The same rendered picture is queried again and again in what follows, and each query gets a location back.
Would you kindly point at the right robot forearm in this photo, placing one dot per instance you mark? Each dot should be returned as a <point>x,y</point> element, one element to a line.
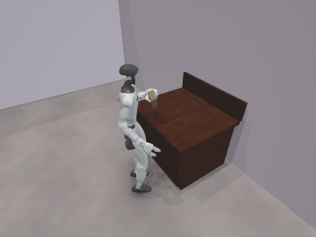
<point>127,131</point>

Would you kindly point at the robot left thigh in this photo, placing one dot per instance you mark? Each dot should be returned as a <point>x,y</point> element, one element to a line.
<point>140,131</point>

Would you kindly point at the right robot hand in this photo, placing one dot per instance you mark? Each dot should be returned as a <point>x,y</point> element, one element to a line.
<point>148,147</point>

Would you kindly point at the left robot foot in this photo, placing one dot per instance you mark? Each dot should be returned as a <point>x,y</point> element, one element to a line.
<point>133,173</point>

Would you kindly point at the robot right upper arm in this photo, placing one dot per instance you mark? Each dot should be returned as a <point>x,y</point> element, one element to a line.
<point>126,105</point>

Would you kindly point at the sponge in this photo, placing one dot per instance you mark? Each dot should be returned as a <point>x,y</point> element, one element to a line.
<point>152,99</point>

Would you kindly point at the left robot forearm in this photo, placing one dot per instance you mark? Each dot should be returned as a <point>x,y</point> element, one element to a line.
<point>141,95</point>

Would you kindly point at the left robot hand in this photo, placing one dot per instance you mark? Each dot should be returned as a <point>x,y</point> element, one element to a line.
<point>147,96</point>

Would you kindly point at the table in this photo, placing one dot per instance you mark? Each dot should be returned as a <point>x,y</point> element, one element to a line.
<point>192,126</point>

